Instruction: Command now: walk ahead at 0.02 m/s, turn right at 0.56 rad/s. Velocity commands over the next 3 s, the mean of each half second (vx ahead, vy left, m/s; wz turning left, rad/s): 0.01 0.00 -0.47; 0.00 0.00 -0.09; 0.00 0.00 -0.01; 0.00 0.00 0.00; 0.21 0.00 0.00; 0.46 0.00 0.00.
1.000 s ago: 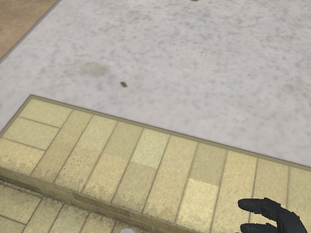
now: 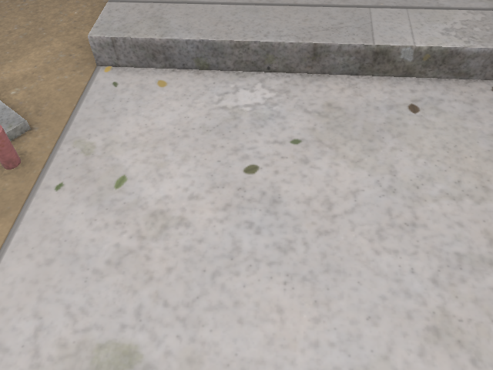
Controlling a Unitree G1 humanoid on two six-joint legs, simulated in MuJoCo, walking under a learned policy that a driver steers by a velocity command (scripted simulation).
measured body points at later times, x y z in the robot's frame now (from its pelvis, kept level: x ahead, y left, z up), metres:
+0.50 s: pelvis +0.05 +0.04 +0.00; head +0.07 +0.04 +0.45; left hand +0.27 +0.23 -0.10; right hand +0.13 -0.23 -0.10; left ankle +0.12 +0.14 -0.73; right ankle +0.02 -0.10 -0.70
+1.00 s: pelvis +0.07 +0.01 +0.01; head +0.07 +0.01 +0.46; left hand +0.23 +0.20 -0.11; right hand +0.11 -0.25 -0.12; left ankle +0.12 +0.14 -0.73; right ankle +0.02 -0.09 -0.73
